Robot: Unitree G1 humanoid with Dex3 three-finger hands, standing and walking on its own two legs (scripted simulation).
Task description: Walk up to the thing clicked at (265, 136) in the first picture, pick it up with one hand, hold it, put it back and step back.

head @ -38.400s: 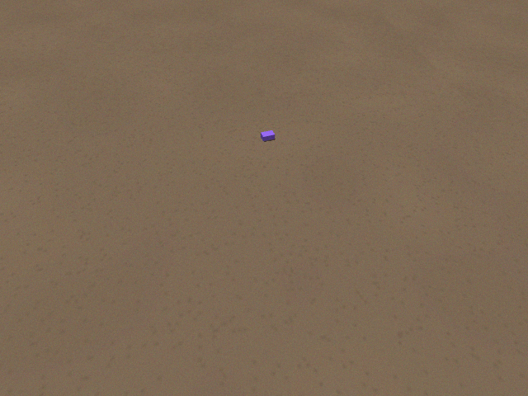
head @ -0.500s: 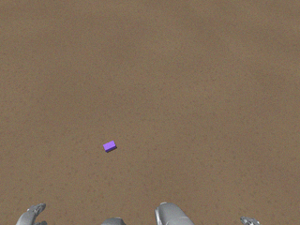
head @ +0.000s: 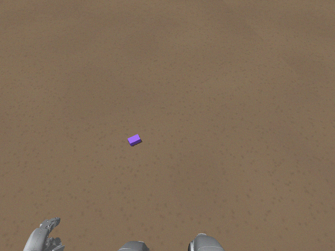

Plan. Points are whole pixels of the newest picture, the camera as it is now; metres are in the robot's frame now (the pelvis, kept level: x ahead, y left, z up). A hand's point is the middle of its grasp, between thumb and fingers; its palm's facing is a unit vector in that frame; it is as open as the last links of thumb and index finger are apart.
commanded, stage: step back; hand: left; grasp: from above
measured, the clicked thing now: (134, 140) +0.81 +0.24 -0.74
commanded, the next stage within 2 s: stand in 1.56 s
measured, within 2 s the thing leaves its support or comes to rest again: neither
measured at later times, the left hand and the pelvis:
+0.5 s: hand out of the picture -0.10 +0.26 -0.13, palm faces -0.07 -0.91 -0.41, open 7.4 cm; pelvis -0.19 +0.00 +0.01, yaw -5 degrees
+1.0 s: hand out of the picture -0.18 +0.27 -0.14, palm faces -0.01 -0.93 -0.36, open 7.4 cm; pelvis -0.24 +0.01 +0.01, yaw -1 degrees
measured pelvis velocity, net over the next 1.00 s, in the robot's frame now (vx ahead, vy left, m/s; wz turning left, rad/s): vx -0.24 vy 0.01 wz -0.02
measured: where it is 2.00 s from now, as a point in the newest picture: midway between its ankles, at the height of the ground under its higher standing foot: outside the picture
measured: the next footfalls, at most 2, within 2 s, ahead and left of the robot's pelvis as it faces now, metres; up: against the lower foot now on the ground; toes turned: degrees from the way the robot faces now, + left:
left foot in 0.04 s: +0.01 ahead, +0.12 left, +0.00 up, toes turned -3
right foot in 0.38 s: -0.17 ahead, -0.12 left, +0.00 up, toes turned -1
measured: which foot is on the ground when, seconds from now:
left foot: up 0.00-0.02, down 0.04-0.40, up 0.42-0.64, down 0.66-1.00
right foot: down 0.00-0.06, up 0.08-0.36, down 0.38-1.00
